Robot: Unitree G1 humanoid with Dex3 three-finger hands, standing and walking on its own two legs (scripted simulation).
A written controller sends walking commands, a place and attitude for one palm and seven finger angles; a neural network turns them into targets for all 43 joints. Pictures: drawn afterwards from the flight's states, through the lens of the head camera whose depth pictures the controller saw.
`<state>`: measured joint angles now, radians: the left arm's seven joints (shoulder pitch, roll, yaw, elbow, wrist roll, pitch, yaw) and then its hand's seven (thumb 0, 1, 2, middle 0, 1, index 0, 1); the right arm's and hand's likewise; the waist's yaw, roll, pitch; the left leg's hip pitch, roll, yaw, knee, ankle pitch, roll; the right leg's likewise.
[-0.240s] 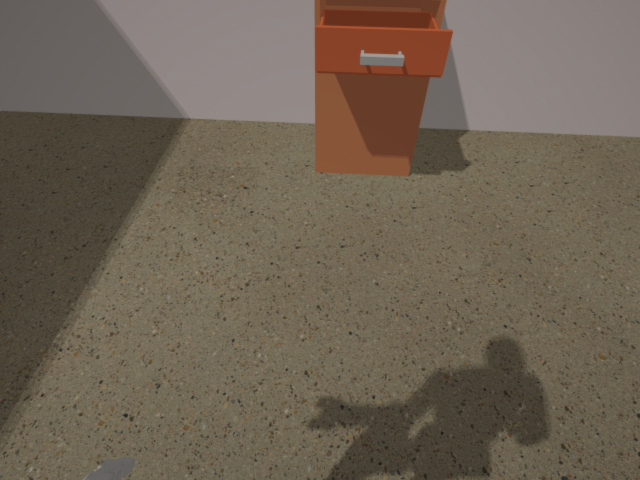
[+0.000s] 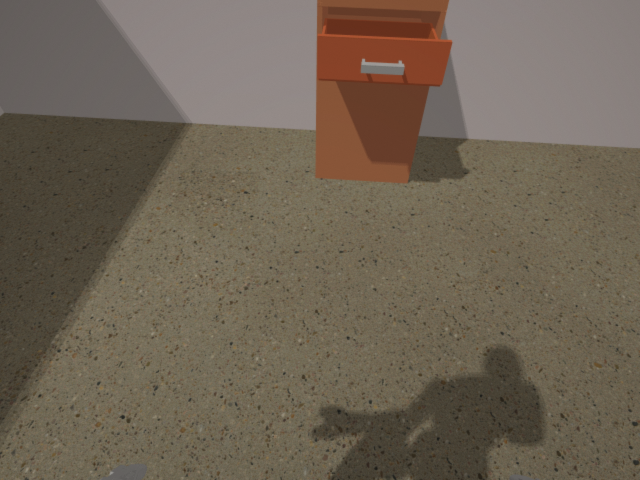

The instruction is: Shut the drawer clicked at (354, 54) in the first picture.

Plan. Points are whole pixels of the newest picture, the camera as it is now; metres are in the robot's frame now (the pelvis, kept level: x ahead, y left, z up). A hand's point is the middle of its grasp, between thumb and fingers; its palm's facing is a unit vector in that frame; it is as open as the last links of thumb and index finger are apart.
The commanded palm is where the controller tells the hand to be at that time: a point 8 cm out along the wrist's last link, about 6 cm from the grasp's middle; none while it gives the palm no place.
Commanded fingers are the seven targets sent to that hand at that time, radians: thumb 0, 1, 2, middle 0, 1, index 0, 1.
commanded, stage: stand and wait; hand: left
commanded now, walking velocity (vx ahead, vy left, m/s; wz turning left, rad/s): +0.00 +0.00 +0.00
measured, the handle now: (382, 65) +1.34 -0.13 -0.04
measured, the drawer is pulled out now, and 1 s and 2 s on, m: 0.30 0.30 0.30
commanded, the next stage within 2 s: look at it before walking up in 0.58 s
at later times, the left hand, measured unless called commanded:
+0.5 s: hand out of the picture +0.06 +0.25 -0.15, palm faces -0.02 -0.94 -0.33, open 7.4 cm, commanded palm none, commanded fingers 0.00 0.90 0.90 -0.20 -0.30 -0.20 -0.30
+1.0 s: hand out of the picture +0.06 +0.24 -0.15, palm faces -0.02 -0.94 -0.33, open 7.4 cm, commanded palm none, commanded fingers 0.00 0.90 0.90 -0.20 -0.30 -0.20 -0.30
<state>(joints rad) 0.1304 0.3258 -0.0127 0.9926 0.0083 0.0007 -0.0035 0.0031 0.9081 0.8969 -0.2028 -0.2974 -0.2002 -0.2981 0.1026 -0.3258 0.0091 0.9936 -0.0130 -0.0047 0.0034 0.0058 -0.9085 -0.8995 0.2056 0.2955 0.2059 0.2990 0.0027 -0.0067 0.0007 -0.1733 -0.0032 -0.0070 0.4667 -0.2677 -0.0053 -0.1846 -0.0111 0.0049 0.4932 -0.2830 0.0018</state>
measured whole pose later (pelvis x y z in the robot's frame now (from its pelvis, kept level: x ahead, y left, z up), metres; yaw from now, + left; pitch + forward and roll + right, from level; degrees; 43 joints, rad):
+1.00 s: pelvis -0.02 -0.01 +0.01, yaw +0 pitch -2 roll +0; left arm 0.14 0.33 0.00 1.09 0.01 0.00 -0.01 0.00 0.91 0.90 -0.20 -0.30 -0.20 -0.30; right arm 0.13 -0.34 0.01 1.11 -0.01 -0.01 0.00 0.01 -0.91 -0.90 0.20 0.30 0.21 0.30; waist 0.00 0.00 0.02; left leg -0.15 0.01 -0.01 0.37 -0.19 -0.02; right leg -0.16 0.00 0.00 0.40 -0.21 -0.01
